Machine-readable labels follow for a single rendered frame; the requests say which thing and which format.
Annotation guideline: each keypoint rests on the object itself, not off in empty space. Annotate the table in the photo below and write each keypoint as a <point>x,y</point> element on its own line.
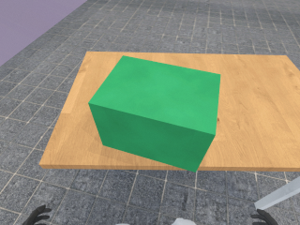
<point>258,118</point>

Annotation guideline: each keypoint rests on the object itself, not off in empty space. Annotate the carton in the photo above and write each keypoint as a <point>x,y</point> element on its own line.
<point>158,111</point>

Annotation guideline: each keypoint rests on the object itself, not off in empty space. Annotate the robot right hand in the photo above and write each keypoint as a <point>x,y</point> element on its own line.
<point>265,217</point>

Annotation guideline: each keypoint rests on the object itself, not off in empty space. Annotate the robot left hand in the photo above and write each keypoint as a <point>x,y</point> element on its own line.
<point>35,215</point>

